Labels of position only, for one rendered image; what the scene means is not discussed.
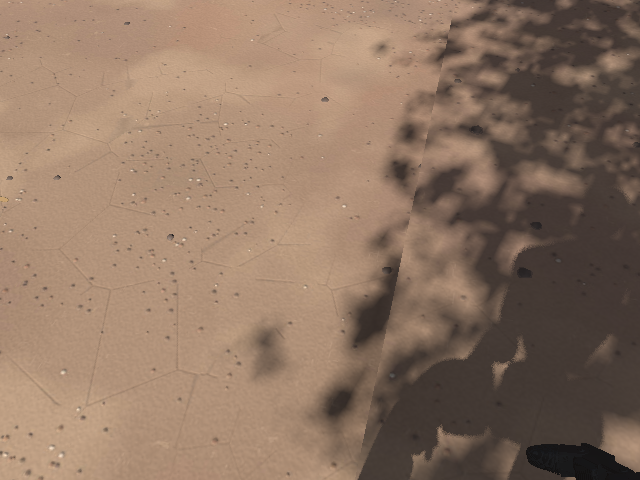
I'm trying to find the robot right hand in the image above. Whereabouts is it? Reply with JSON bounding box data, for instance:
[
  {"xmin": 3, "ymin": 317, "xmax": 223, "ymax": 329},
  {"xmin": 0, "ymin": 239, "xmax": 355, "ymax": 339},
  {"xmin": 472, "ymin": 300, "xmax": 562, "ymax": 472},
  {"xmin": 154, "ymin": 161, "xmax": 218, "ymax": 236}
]
[{"xmin": 526, "ymin": 443, "xmax": 640, "ymax": 480}]

